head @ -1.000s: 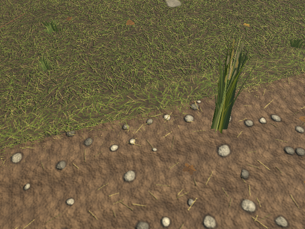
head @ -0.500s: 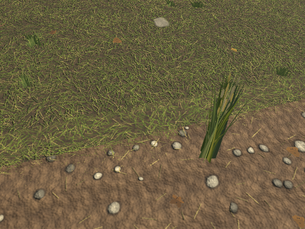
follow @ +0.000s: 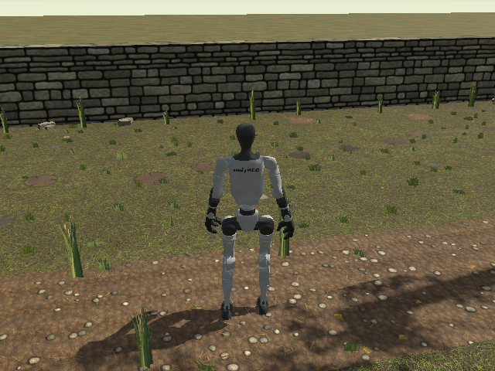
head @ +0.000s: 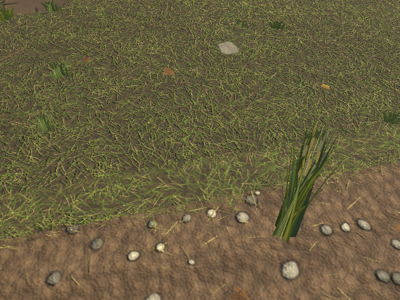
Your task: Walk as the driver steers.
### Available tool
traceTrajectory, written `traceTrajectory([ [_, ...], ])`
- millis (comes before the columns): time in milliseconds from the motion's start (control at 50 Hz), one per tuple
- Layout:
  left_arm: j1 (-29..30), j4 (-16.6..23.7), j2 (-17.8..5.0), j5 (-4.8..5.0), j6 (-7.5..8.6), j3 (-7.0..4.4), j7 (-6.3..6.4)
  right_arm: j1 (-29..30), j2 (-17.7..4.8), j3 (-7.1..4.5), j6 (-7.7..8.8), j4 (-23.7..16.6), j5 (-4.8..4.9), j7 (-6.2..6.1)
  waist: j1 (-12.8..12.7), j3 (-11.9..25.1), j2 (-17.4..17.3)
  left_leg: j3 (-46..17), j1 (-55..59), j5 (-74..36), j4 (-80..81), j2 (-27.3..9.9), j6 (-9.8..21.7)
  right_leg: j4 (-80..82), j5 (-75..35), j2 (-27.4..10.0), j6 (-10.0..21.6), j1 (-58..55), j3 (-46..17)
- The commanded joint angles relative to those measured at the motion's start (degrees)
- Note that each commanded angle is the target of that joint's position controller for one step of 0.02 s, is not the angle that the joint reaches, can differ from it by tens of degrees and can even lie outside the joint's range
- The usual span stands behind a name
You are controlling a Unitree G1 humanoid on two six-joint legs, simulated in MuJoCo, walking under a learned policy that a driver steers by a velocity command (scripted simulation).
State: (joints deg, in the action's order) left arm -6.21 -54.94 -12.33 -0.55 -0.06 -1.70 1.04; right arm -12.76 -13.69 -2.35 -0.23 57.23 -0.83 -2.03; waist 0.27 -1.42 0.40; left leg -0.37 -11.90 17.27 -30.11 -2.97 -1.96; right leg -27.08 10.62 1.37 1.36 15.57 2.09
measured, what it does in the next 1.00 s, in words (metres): walks ahead, turning left: left foot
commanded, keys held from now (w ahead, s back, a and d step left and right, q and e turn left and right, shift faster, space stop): no key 0.06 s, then w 0.22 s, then w+q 0.72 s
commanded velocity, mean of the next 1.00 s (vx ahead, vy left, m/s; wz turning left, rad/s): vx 0.36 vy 0.00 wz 0.30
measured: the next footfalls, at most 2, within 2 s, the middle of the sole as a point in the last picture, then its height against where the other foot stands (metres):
left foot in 0.78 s outside the picture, level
right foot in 1.30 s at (180, 229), level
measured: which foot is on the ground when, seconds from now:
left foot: down 0.00-0.32, up 0.34-0.76, down 0.78-1.00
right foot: down 0.00-0.76, up 0.78-1.00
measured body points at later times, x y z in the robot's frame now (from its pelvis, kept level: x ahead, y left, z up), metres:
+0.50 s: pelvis +0.13 -0.02 +0.01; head +0.14 -0.02 +0.46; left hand +0.08 +0.24 -0.14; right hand +0.23 -0.28 -0.13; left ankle +0.13 +0.14 -0.66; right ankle +0.05 -0.10 -0.74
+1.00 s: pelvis +0.38 +0.08 +0.01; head +0.40 +0.10 +0.46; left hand +0.43 +0.40 -0.10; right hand +0.54 -0.15 -0.11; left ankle +0.38 +0.14 -0.74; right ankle +0.50 -0.09 -0.66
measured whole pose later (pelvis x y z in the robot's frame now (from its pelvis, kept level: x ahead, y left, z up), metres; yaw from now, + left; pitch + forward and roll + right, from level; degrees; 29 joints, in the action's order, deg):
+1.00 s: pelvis +0.38 +0.08 +0.01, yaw +20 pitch +0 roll +0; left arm -6.5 -48.3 -16.7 -0.4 6.5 -3.8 1.3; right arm -15.1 -14.3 -4.1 4.1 48.6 0.5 1.5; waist 1.8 -2.7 1.3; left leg -2.2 -12.3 8.1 -20.7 7.8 7.3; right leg -59.3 13.4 -7.0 -0.9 35.0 -5.1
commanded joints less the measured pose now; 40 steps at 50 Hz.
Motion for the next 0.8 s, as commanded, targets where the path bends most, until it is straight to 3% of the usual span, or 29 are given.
traceTrajectory([
  [20,1.08,1.47,-6.70,0.23,0.55,-1.44,0.39,0.10,-6.01,-1.06,1.65,-1.17,0.01,0.07,-0.35,0.63,-4.52,-1.54,-3.26,-5.44,8.01,-1.36,1.52,3.06,-3.33,-3.16,1.55,-4.52,-3.46],
  [60,0.72,0.48,-6.50,0.37,0.55,-1.44,0.27,-1.10,-6.03,-0.99,1.82,-0.34,0.34,0.07,0.05,2.03,-3.27,-1.11,-1.49,-8.56,7.11,-1.07,1.57,2.38,-7.17,-3.29,1.72,-5.39,-3.32],
  [80,-0.01,-0.34,-6.14,0.50,0.42,-1.39,0.26,-2.35,-5.92,-1.02,1.65,0.41,0.52,-0.01,0.29,3.28,-3.00,-0.62,-0.75,-3.68,7.35,-0.59,2.00,1.91,-2.25,-2.50,1.80,-5.74,-2.41],
  [140,0.07,-1.00,-7.05,1.26,0.27,-1.96,0.32,-2.61,-7.45,-1.58,1.21,0.13,1.31,-0.41,0.55,-1.88,-3.98,-3.53,-3.83,18.12,8.89,-1.67,5.83,-0.88,20.72,-0.44,2.58,1.46,-0.86],
  [180,1.06,-0.68,-6.19,1.52,1.63,-1.93,0.02,-5.23,-8.60,-1.98,2.23,0.28,1.99,-0.41,1.63,-5.40,-5.47,-9.96,-2.33,23.89,11.80,-5.89,8.87,-4.64,21.33,-0.32,2.81,7.79,-0.63],
  [220,1.98,-0.12,-4.65,1.86,3.49,-1.76,-0.79,-7.50,-11.01,-2.87,3.49,1.22,2.54,-0.19,1.75,-7.08,-10.32,-20.47,1.76,23.15,16.18,-13.70,13.24,-11.69,13.30,-0.25,2.78,12.75,1.36],
  [240,1.87,-0.01,-4.56,1.95,4.21,-1.75,-1.18,-7.08,-10.69,-2.92,4.00,1.18,2.60,-0.04,1.22,-7.62,-10.37,-22.11,1.67,18.45,15.96,-15.34,14.03,-11.87,12.13,-1.25,3.42,12.59,0.50],
  [280,-3.76,-2.07,-4.99,2.30,4.93,-2.14,-1.63,-3.08,-9.50,-2.73,4.42,-0.12,2.66,0.52,-2.41,-5.84,-8.83,-16.65,-1.54,8.63,12.00,-12.78,11.85,-5.04,10.72,-1.07,4.58,3.15,0.74],
  [300,-10.00,-4.51,-6.57,2.35,5.03,-2.93,-1.50,0.68,-8.67,-2.47,4.36,-1.55,2.66,0.83,-5.52,-4.30,-6.33,-11.87,-8.35,2.64,7.17,-8.88,9.52,-0.56,8.07,-1.45,5.23,-8.02,-1.41],
  [320,-17.13,-6.48,-11.59,2.28,5.35,-4.56,-1.21,4.96,-5.89,-1.65,4.82,-4.13,2.74,0.94,-8.51,-2.94,4.13,-1.80,-18.27,-5.28,-8.97,-0.70,5.02,7.13,11.06,-8.65,8.57,-18.09,-14.78],
  [340,-23.85,-8.00,-17.01,1.98,5.58,-5.84,-1.59,4.92,-3.75,-1.17,5.78,-5.97,2.31,0.74,-9.87,1.11,17.44,1.40,-29.53,7.98,-27.71,5.29,2.08,14.32,5.87,-20.49,14.84,-28.76,-35.21],
  [360,-22.26,-7.69,-11.39,0.75,6.24,-3.92,-1.60,4.47,-6.05,-2.01,6.30,-5.40,3.29,0.81,-7.97,0.47,10.05,-6.93,-34.66,14.66,-38.30,4.23,3.17,13.28,0.27,-23.46,15.46,-28.86,-36.72],
  [380,-19.31,-6.66,-8.17,0.51,6.70,-2.92,-1.52,2.44,-5.89,-2.15,6.45,-4.47,4.41,1.30,-5.66,-0.96,6.61,-9.59,-36.34,10.73,-41.46,2.26,5.02,12.15,-3.41,-22.30,13.27,-27.83,-29.78],
  [420,-15.15,-5.48,-6.38,0.81,6.90,-2.01,-1.70,2.65,-5.05,-2.42,6.14,-3.85,4.20,1.70,-3.32,-2.88,3.51,-9.09,-37.08,1.28,-37.79,-0.81,6.69,13.24,-10.61,-18.99,8.98,-25.25,-17.87],
  [460,-15.07,-5.39,-4.69,0.12,6.44,-1.24,-1.38,2.72,-3.62,-2.57,5.17,-3.80,3.53,2.53,-2.54,-2.01,4.85,-6.37,-32.63,-3.86,-33.68,-2.09,6.28,14.55,-15.44,-15.76,6.48,-21.86,-9.43],
  [540,-14.28,-4.90,-8.26,-0.53,6.00,-1.57,0.03,9.81,-0.64,-1.41,4.10,-7.90,2.78,3.44,-2.75,-5.15,2.26,-2.53,-31.32,-11.37,-21.89,-2.09,3.77,19.32,-17.28,-14.94,7.11,-15.62,-2.00],
  [640,-17.39,-5.19,-9.84,0.55,5.56,-2.03,0.69,18.43,-0.75,-0.36,3.78,-13.13,2.46,4.96,-4.26,-7.17,2.43,3.68,-26.05,-17.21,-8.90,-0.90,5.19,20.37,-20.49,-15.66,6.36,-15.61,5.38],
  [660,-17.62,-5.21,-10.05,0.80,5.33,-2.15,0.66,19.05,-1.13,-0.44,3.70,-13.94,2.50,5.34,-3.77,-7.13,2.48,4.26,-25.42,-16.41,-7.47,-0.45,6.12,18.92,-24.75,-16.21,6.00,-17.43,6.48],
  [700,-16.53,-4.43,-11.53,0.94,4.77,-2.64,0.83,17.81,-2.97,-1.25,3.58,-14.98,2.49,6.01,-1.29,-4.44,4.30,6.63,-20.59,-13.23,-6.72,2.22,8.35,12.79,-43.55,-17.13,4.97,-20.76,8.73],
  [740,-14.76,-3.04,-13.15,0.69,3.71,-3.25,1.31,9.06,-6.61,-3.19,3.11,-13.72,2.62,6.33,4.24,1.72,6.67,8.55,-9.30,-8.94,-7.60,6.02,10.90,-1.11,-58.96,-17.34,3.89,-21.26,10.00],
  [760,-13.49,-2.12,-13.35,0.75,3.41,-3.27,1.38,0.09,-9.68,-4.98,2.76,-11.52,2.67,5.88,8.90,6.34,5.80,7.56,3.58,-10.47,-4.61,7.59,12.93,-12.96,-56.56,-15.80,2.65,-16.07,10.31],
  [780,-13.75,-0.87,-12.31,0.15,3.80,-2.83,1.23,-8.01,-13.77,-6.78,1.98,-9.94,2.73,4.50,11.77,10.61,-0.15,-4.68,19.33,-5.38,-1.82,1.19,15.75,-30.90,-37.00,-12.67,0.47,-2.19,10.25],
  [800,-19.22,1.82,-2.70,-0.36,5.57,-0.32,-0.15,-6.04,-17.22,-6.61,2.38,-10.86,2.40,4.07,3.43,16.13,-13.48,-39.61,33.66,6.53,6.11,-14.28,26.32,-51.78,20.02,0.07,-2.15,20.59,3.77],
])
